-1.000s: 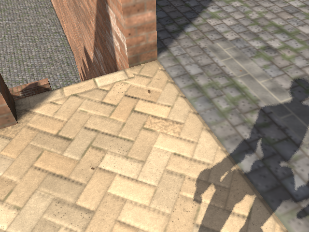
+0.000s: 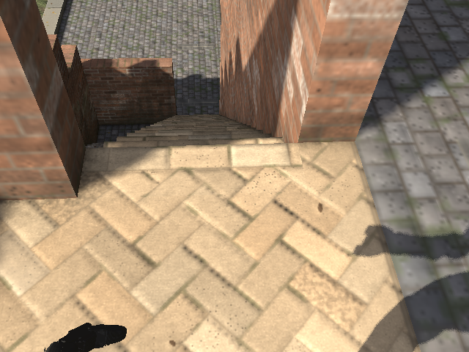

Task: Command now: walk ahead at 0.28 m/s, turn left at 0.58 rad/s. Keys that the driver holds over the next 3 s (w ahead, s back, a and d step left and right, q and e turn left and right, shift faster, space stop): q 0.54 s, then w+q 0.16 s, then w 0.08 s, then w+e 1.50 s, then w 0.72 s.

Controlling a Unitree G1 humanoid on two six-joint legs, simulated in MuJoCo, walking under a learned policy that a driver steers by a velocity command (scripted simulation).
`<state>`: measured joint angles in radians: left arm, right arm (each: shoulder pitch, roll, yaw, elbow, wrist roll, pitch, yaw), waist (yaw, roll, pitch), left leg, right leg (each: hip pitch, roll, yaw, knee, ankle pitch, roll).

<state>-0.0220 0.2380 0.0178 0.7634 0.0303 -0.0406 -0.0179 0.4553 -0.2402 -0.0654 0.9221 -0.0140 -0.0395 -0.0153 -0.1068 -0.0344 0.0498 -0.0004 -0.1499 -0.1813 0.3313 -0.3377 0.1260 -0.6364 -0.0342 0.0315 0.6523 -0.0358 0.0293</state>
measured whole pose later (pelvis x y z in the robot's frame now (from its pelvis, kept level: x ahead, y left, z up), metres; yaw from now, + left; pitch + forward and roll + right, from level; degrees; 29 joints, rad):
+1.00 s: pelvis +0.22 +0.03 +0.00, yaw +27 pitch +2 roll +1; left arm 0.20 0.27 0.05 0.76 0.03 0.00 -0.05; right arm 0.40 -0.27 -0.05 0.80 -0.03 -0.05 0.01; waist -0.05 -0.01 -0.03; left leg 0.00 -0.07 -0.07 0.28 -0.30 0.06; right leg -0.44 -0.03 -0.04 0.62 -0.25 -0.03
